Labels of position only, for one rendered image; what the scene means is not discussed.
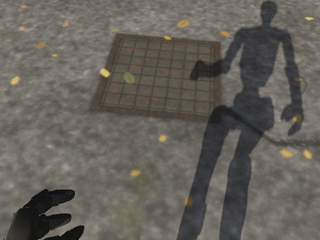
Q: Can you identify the left robot hand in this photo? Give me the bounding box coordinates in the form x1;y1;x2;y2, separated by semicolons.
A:
3;189;85;240

